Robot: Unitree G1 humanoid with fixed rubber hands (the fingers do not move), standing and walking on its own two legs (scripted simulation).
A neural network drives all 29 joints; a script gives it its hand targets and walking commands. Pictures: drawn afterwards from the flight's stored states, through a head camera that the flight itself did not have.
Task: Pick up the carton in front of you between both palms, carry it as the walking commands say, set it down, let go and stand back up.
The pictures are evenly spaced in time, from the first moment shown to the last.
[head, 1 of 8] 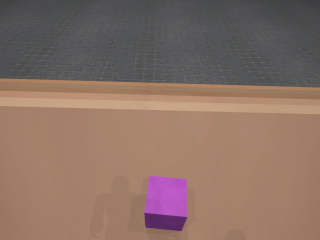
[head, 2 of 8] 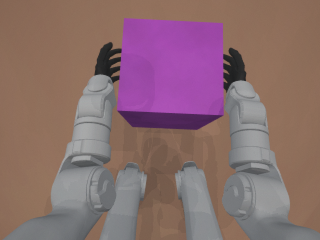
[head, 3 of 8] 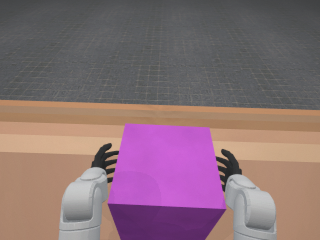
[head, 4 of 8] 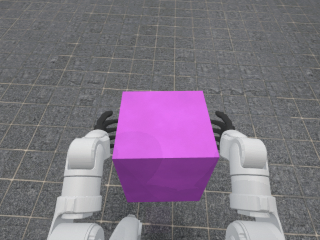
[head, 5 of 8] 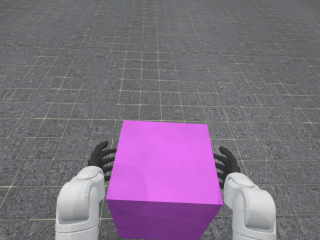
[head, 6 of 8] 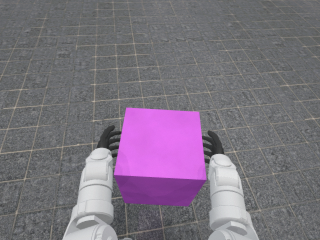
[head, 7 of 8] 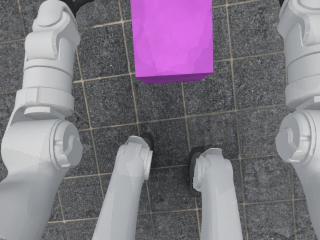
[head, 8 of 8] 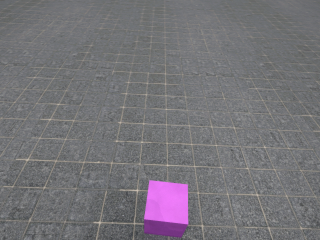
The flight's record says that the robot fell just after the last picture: no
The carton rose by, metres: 0.68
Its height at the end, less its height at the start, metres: -0.91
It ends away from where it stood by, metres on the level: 4.77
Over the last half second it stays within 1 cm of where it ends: yes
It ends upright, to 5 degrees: yes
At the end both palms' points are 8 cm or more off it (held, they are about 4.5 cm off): yes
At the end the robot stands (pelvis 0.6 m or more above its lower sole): yes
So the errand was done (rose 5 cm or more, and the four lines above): yes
